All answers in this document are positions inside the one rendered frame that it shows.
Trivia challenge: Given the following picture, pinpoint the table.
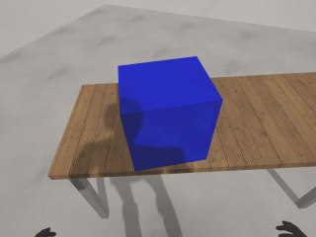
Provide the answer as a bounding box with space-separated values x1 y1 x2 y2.
47 72 316 219

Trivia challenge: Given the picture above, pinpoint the carton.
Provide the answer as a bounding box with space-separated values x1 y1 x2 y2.
118 56 223 172

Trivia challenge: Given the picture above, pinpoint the left robot hand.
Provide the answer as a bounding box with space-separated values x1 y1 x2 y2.
35 227 56 237

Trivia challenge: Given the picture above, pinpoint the right robot hand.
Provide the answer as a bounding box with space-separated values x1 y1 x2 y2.
276 220 307 237

